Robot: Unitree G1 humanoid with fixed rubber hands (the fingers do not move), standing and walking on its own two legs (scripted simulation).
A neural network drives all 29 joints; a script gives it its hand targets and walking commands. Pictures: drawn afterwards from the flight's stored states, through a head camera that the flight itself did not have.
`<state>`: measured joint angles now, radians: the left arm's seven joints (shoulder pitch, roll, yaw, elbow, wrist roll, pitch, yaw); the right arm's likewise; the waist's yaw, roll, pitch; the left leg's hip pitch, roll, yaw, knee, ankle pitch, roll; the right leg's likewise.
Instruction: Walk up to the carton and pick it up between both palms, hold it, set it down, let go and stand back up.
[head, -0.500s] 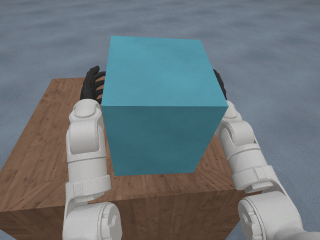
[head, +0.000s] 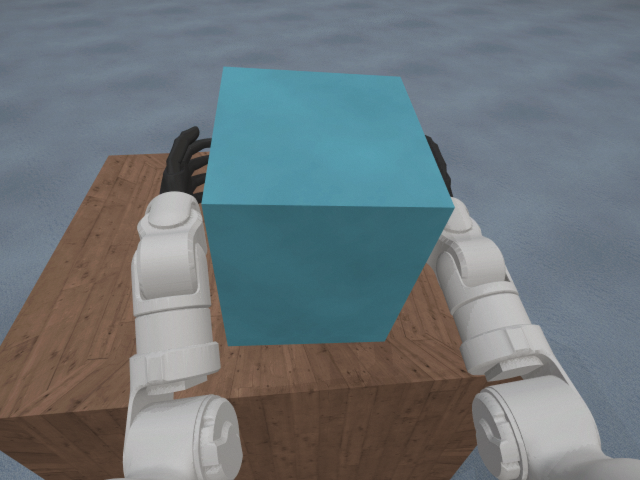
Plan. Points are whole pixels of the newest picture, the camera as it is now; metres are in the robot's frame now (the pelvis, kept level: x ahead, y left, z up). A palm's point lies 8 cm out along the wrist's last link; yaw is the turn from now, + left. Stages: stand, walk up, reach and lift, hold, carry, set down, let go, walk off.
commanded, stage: hold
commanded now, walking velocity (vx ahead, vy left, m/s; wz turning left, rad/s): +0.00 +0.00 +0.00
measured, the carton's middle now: (311, 216) +0.37 +0.00 +0.18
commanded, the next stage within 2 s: none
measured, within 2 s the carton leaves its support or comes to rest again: neither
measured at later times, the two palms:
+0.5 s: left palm (181, 200) +0.37 +0.15 +0.21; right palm (431, 200) +0.37 -0.14 +0.19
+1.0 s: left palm (178, 204) +0.37 +0.15 +0.20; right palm (427, 201) +0.37 -0.14 +0.19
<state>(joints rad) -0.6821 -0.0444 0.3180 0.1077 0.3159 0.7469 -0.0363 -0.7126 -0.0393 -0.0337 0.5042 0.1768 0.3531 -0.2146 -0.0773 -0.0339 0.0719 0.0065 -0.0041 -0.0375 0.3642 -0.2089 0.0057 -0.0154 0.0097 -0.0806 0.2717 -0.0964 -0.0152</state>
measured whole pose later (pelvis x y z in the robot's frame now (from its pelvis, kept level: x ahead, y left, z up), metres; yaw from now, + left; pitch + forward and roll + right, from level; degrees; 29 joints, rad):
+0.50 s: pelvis +0.00 +0.00 +0.00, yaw +0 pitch -9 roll -1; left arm -0.65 -0.05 0.30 0.07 0.31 0.75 -0.03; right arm -0.69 -0.04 -0.02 0.47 0.19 0.36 -0.22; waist -0.08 -0.04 0.08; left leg 0.01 0.00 -0.04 0.37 -0.22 0.01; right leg -0.01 0.01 -0.08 0.27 -0.10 -0.01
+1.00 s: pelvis +0.00 +0.00 +0.00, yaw +0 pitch -9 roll -1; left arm -0.65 -0.05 0.30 0.08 0.30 0.75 -0.03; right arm -0.68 -0.03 -0.03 0.47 0.18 0.37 -0.22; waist -0.07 -0.03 0.06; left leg 0.00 0.00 -0.03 0.37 -0.22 0.01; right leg -0.02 0.01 -0.08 0.27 -0.10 -0.02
